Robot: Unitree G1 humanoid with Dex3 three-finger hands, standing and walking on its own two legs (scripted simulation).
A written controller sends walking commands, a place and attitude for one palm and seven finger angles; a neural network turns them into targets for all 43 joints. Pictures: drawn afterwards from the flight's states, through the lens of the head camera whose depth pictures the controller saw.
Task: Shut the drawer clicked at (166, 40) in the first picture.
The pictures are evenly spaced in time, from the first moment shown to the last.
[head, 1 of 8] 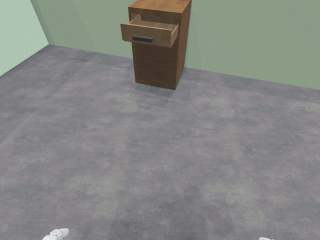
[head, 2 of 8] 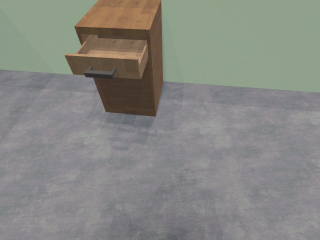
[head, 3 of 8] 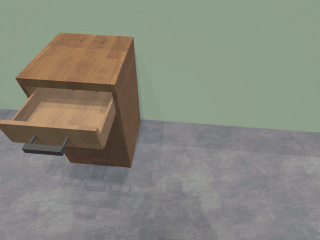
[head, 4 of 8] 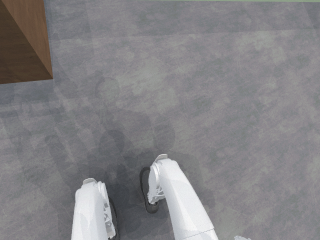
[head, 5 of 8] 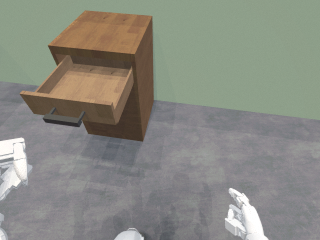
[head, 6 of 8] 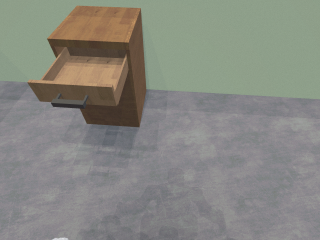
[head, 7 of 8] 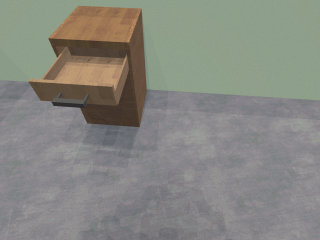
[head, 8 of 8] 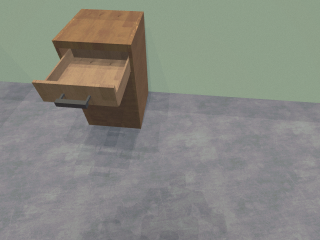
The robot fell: no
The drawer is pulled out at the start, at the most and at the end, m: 0.22 0.30 0.30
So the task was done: no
